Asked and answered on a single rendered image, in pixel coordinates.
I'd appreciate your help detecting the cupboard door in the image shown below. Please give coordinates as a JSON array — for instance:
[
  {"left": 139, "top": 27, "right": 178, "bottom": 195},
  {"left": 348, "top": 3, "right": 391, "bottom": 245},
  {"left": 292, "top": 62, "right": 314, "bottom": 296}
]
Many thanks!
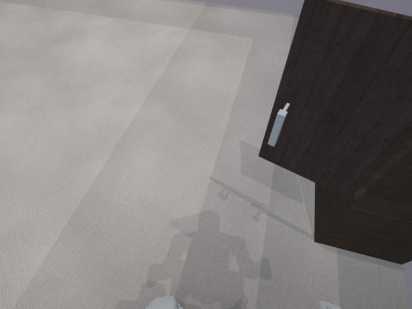
[{"left": 259, "top": 0, "right": 412, "bottom": 198}]

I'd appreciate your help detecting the handle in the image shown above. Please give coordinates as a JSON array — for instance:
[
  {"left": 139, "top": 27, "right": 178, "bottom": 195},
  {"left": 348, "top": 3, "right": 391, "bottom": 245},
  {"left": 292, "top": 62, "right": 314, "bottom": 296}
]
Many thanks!
[{"left": 268, "top": 103, "right": 290, "bottom": 147}]

